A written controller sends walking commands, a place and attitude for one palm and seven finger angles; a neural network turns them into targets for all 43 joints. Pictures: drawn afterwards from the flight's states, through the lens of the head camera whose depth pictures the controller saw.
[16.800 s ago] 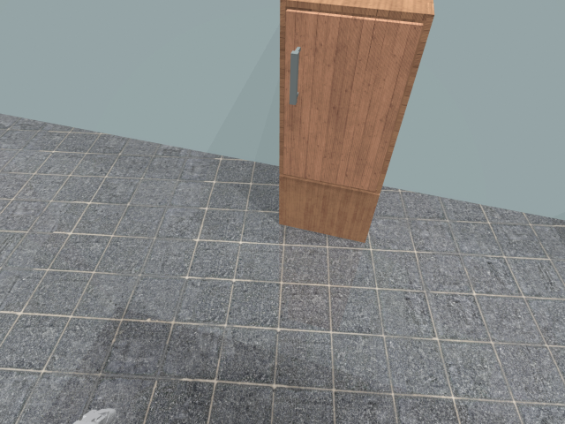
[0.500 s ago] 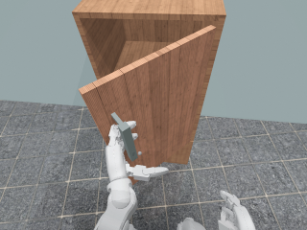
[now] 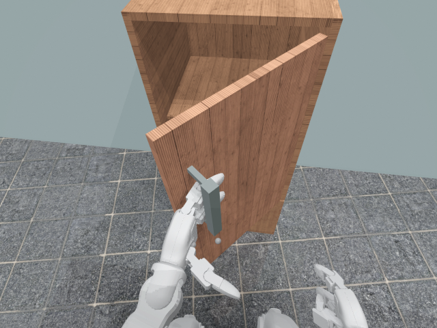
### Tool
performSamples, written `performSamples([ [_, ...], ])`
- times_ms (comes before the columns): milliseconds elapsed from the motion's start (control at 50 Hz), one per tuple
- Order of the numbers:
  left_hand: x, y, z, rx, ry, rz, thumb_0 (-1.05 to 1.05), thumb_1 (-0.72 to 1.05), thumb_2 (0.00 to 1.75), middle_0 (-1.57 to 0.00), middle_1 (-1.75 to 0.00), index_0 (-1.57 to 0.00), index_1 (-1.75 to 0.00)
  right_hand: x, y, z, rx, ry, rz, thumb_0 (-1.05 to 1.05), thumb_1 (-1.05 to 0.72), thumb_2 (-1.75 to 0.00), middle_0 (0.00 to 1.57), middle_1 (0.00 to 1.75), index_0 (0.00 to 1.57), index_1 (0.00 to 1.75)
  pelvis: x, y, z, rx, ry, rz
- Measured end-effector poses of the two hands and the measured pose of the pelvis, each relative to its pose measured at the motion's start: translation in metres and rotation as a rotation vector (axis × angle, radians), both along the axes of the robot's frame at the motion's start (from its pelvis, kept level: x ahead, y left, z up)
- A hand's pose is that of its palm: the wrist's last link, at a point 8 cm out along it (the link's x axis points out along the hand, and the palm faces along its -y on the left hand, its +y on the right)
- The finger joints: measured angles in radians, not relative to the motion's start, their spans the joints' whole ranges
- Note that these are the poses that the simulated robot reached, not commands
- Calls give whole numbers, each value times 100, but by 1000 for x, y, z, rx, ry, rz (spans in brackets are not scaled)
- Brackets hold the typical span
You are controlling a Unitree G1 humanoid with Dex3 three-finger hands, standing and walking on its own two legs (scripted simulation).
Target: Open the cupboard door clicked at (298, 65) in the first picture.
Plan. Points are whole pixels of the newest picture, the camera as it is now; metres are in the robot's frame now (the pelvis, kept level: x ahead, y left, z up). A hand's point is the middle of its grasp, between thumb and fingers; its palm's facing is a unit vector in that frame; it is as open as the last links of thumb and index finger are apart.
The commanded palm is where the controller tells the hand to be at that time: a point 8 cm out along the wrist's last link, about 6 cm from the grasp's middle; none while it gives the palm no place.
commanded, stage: slide the hand sideways off the handle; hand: left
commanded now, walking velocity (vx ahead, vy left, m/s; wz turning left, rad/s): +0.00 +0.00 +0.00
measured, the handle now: (205, 203) +0.32 +0.04 +0.06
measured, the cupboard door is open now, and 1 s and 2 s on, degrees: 50 47 47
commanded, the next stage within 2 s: draw the hand back to the body in 1.02 s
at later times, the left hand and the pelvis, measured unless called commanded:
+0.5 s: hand (199, 251) +0.24 +0.05 +0.06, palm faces -0.16 -0.99 -0.01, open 16.0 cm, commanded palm +0.21 +0.11 +0.06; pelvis +0.01 +0.00 +0.00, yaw -1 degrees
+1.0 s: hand (148, 270) +0.21 +0.12 +0.05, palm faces -0.09 -1.00 -0.02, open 16.2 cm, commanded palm +0.18 +0.18 +0.06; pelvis +0.02 +0.00 -0.02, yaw -1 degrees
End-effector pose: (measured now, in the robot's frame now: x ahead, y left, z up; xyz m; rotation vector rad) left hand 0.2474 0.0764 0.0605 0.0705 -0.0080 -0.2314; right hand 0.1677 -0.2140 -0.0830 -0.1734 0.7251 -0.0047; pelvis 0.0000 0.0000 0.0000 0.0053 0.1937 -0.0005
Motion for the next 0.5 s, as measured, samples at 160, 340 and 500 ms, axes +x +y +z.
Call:
performSamples([
  [160, -8, -6, 5, -105, 34, 10, -1, -50, 30, -18, -32, -19, -34, -9, 0, 6, 1, -19, -42, 1, -91, -90, 20, 30, 20, 30, -1, 6, 1, 10, -6, -23],
  [340, -16, 7, 1, -54, 15, 35, -1, -50, 30, -21, -32, -20, -32, -6, 0, 6, -3, -11, -40, 1, -91, -90, 20, 30, 20, 30, 2, 4, -4, 10, 9, -30],
  [500, -23, 28, 1, -55, 51, 71, -1, -50, 30, -21, -32, -22, -33, 5, -1, 7, -3, -24, -42, 1, -91, -90, 20, 30, 20, 30, 9, 1, -4, 5, 19, -26],
])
